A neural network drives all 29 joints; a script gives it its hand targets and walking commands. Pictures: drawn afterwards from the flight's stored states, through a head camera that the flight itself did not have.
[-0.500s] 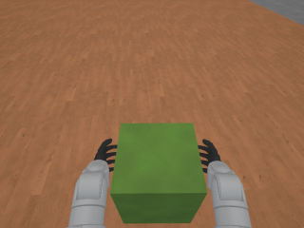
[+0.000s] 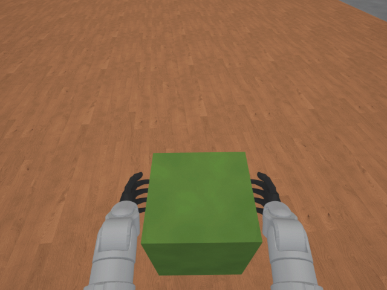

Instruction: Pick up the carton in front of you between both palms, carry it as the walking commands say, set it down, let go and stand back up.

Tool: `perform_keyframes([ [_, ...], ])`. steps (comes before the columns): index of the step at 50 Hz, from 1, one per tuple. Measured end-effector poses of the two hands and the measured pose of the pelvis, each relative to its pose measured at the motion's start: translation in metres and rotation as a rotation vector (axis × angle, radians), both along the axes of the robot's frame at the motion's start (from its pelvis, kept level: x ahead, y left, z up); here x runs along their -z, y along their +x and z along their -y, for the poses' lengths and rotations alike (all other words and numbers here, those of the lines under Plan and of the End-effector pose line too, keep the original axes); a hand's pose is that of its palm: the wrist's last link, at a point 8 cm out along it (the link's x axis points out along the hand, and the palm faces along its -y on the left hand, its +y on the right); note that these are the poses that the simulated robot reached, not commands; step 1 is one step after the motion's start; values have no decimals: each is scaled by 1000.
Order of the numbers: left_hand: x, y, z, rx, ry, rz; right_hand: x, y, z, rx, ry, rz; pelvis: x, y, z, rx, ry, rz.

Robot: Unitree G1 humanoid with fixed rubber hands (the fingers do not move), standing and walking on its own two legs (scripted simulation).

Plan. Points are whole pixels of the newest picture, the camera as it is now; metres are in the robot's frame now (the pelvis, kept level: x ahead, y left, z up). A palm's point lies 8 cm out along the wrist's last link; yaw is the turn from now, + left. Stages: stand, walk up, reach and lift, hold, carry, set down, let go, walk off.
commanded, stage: carry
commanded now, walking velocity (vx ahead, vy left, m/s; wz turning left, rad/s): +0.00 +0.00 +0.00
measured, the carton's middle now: (199, 217) +0.31 +0.00 -0.04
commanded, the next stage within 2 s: none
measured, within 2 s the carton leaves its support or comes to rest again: neither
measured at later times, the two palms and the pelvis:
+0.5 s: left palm (130, 206) +0.29 +0.15 +0.04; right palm (270, 204) +0.30 -0.15 +0.04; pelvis +0.00 +0.00 +0.00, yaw +0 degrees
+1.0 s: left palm (128, 205) +0.29 +0.15 +0.04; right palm (270, 205) +0.29 -0.15 +0.04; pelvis +0.01 +0.00 +0.00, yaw +0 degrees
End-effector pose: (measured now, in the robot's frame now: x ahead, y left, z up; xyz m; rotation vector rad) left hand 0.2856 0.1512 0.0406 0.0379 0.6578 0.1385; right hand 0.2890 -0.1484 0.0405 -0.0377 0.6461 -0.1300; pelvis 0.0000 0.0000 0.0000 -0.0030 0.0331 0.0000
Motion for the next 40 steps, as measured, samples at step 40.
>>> perform_keyframes([
  [40, 3, 1, -2, -2, -8, -5, -1, 2, -2, -1, -10, -6, 1, 1, -2, -1, 1, 0],
])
